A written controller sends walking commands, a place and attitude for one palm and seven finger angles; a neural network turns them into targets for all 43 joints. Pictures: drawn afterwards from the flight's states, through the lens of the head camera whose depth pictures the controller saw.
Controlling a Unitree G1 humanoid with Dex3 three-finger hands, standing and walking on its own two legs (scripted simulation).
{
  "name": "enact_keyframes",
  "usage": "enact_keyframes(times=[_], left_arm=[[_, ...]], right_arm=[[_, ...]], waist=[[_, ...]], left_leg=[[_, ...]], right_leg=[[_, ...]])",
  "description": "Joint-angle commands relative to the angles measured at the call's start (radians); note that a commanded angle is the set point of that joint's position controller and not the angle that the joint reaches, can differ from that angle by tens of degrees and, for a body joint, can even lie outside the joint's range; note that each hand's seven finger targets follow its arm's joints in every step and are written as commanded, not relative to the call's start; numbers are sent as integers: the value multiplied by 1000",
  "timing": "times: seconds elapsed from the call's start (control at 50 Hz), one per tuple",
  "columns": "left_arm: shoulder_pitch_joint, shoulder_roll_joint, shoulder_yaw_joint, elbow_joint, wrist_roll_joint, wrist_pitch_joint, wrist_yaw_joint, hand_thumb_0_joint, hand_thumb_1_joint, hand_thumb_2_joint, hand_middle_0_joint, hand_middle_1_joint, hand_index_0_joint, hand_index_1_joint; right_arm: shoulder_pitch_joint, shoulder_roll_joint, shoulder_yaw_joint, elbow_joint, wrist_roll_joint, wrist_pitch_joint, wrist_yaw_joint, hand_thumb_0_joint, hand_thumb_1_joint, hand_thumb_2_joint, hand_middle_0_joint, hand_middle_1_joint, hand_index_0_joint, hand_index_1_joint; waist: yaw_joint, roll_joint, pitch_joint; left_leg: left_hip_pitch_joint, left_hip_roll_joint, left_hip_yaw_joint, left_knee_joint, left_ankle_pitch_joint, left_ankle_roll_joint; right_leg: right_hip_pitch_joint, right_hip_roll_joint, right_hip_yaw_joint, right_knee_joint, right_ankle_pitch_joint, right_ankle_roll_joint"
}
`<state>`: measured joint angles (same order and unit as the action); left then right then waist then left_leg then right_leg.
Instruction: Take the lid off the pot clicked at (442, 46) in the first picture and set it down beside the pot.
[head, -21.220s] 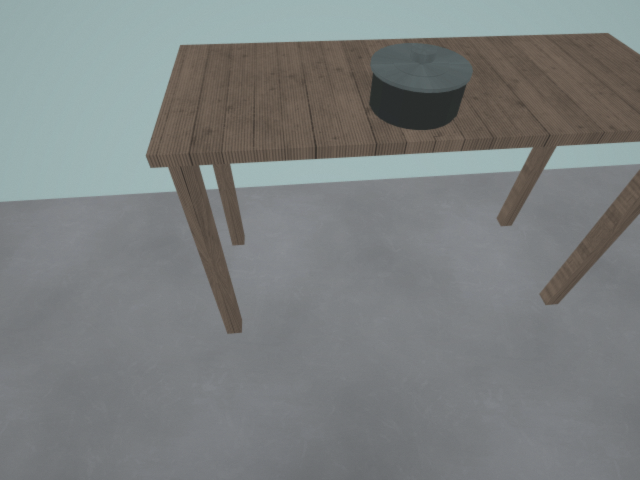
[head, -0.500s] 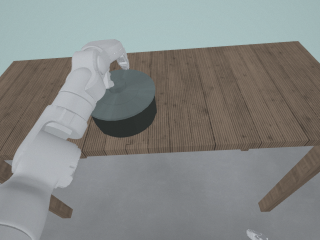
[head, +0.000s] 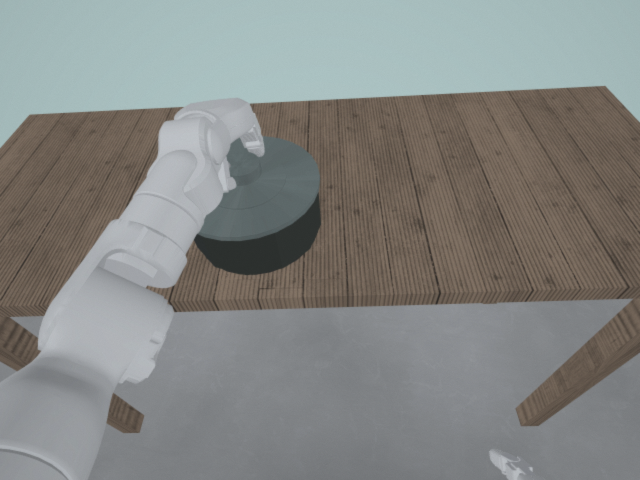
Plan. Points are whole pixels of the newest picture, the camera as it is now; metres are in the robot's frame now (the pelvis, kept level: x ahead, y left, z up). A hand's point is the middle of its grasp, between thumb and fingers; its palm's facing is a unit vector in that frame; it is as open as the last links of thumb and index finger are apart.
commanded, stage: lower the open fingers around the knob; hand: left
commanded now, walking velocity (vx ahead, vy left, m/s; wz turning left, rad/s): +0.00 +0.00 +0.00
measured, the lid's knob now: (242, 168) +0.49 +0.10 +0.14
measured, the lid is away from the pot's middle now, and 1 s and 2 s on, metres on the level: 0.00 0.00 0.00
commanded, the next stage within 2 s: close the fingers and squeeze the knob in 0.56 s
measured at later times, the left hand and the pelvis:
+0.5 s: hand (234, 168) +0.46 +0.10 +0.16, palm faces -0.35 -0.06 -0.94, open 10.1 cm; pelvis +0.00 +0.00 +0.00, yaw +0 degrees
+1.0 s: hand (242, 171) +0.46 +0.09 +0.16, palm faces -0.35 -0.05 -0.94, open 9.7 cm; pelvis +0.00 -0.01 +0.00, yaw +0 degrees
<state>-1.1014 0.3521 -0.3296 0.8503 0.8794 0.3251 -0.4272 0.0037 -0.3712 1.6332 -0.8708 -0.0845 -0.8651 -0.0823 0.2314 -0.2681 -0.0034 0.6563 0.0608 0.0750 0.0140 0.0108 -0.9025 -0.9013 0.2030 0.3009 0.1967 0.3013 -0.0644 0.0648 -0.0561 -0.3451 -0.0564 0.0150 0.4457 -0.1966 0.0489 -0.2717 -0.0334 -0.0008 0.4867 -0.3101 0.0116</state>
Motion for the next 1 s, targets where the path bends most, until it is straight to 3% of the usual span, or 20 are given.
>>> enact_keyframes(times=[0.0,0.02,0.08,0.16,0.18,0.2,0.22,0.28,0.32,0.36,0.38,0.46,0.5,0.64,0.66,0.7,0.76,0.84,0.88,0.98], left_arm=[[-504,157,62,-147,11,-6,30,0,-381,1634,-858,-81,-858,-81],[-550,198,93,-168,13,-8,36,0,-381,1634,-858,-81,-858,-81],[-573,216,97,-135,18,-11,45,0,-381,1634,-858,-81,-858,-81],[-468,64,3,-49,-8,-4,34,0,-381,1634,-858,-81,-858,-81],[-506,108,33,-97,5,-8,38,0,-381,1634,-858,-81,-858,-81],[-505,97,26,-98,8,-9,38,0,-381,1634,-858,-81,-858,-81],[-480,145,71,-62,12,-8,44,0,-381,1634,-858,-81,-858,-81],[-520,153,68,-105,2,-13,41,0,-381,1634,-858,-81,-858,-81],[-513,74,8,-63,-4,-2,38,0,-381,1634,-858,-81,-858,-81],[-495,100,38,-76,-21,-7,37,0,-381,1634,-858,-81,-858,-81],[-477,175,93,-48,-6,-5,40,0,-381,1634,-858,-81,-858,-81],[-488,97,27,-53,-16,-6,30,0,-381,1634,-858,-81,-858,-81],[-514,107,27,-93,4,-8,32,0,-381,1634,-858,-81,-858,-81],[-496,124,49,-87,-5,-1,37,0,-381,1634,-858,-81,-858,-81],[-489,126,58,-94,-19,-5,36,0,-166,1095,-598,-495,-598,-495],[-503,141,57,-76,-7,3,39,0,-147,1097,-586,-554,-586,-554],[-515,76,12,-130,-17,-6,38,0,-118,1097,-577,-630,-577,-630],[-511,129,43,-51,2,11,44,0,-77,1092,-573,-712,-573,-712],[-528,170,77,-76,3,4,48,0,-56,1087,-574,-747,-574,-747],[-489,124,47,-84,9,-2,43,0,0,1070,-583,-822,-583,-822]], right_arm=[[-36,-123,-34,-118,3,-21,-8,0,-900,-900,200,300,200,300],[-31,-125,-34,-109,3,-20,-13,0,-900,-900,200,300,200,300],[-25,-125,-29,-100,3,-20,-22,0,-900,-900,200,300,200,300],[-21,-127,-33,-98,4,-7,-15,0,-900,-900,200,300,200,300],[-27,-122,-32,-101,2,-6,-12,0,-900,-900,200,300,200,300],[-25,-121,-33,-104,-1,-10,-13,0,-900,-900,200,300,200,300],[-17,-124,-32,-98,-1,-8,-16,0,-900,-900,200,300,200,300],[-24,-124,-30,-107,0,-4,-18,0,-900,-900,200,300,200,300],[-22,-121,-30,-98,4,-4,-20,0,-900,-900,200,300,200,300],[-9,-130,-37,-99,0,-5,-20,0,-900,-900,200,300,200,300],[-10,-133,-32,-95,-1,-5,-23,0,-900,-900,200,300,200,300],[-13,-131,-33,-98,3,-6,-25,0,-900,-900,200,300,200,300],[-23,-125,-31,-102,3,-8,-20,0,-900,-900,200,300,200,300],[-20,-123,-31,-97,3,-7,-20,0,-900,-900,200,300,200,300],[-17,-128,-34,-101,1,-6,-21,0,-900,-900,200,300,200,300],[-27,-126,-27,-97,5,-5,-23,0,-900,-900,200,300,200,300],[-31,-121,-35,-106,3,-10,-21,0,-900,-900,200,300,200,300],[-32,-124,-23,-90,7,-1,-24,0,-900,-900,200,300,200,300],[-31,-124,-25,-98,1,-6,-28,0,-900,-900,200,300,200,300],[-35,-121,-28,-101,2,-5,-22,0,-900,-900,200,300,200,300]], waist=[[-22,-133,-355],[-22,-149,-359],[-25,-133,-360],[-35,-118,-293],[-28,-100,-322],[-28,-84,-346],[-22,-110,-349],[-24,-128,-365],[-39,-151,-317],[-34,-152,-313],[-24,-174,-322],[-36,-153,-307],[-30,-107,-326],[-27,-138,-328],[-27,-155,-326],[-26,-155,-302],[-33,-129,-330],[-30,-152,-284],[-24,-141,-327],[-24,-140,-351]], left_leg=[[316,0,-33,23,288,37],[312,0,-31,19,269,38],[299,-2,-33,18,276,38],[282,3,-32,18,252,32],[300,4,-36,15,243,29],[320,1,-39,22,261,30],[312,3,-39,24,272,31],[292,0,-32,17,259,34],[284,-1,-29,15,228,36],[276,-2,-29,19,234,41],[266,-2,-26,15,225,42],[261,-4,-22,16,234,42],[294,-3,-29,18,244,37],[288,-4,-26,15,223,39],[273,-4,-26,17,226,43],[258,-6,-21,9,204,41],[300,-2,-27,20,240,42],[257,-3,-23,6,187,37],[262,-7,-19,12,199,42],[289,0,-21,28,266,39]], right_leg=[[-30,60,-38,-43,397,-48],[-18,59,-36,-45,402,-47],[-13,58,-34,-38,414,-49],[-78,57,-47,-44,358,-52],[-68,59,-45,-39,350,-51],[-68,60,-45,-34,354,-53],[-54,62,-42,-31,367,-53],[-18,57,-36,-36,393,-49],[-59,62,-45,-42,363,-47],[-43,58,-40,-51,381,-50],[-19,61,-35,-47,388,-46],[-36,56,-37,-49,396,-47],[-45,60,-38,-41,379,-50],[-31,63,-38,-44,378,-47],[-19,59,-37,-51,394,-49],[-21,60,-36,-47,385,-46],[-40,57,-37,-48,391,-50],[-44,62,-37,-46,359,-48],[-8,58,-27,-46,390,-47],[-14,58,-33,-35,429,-48]])
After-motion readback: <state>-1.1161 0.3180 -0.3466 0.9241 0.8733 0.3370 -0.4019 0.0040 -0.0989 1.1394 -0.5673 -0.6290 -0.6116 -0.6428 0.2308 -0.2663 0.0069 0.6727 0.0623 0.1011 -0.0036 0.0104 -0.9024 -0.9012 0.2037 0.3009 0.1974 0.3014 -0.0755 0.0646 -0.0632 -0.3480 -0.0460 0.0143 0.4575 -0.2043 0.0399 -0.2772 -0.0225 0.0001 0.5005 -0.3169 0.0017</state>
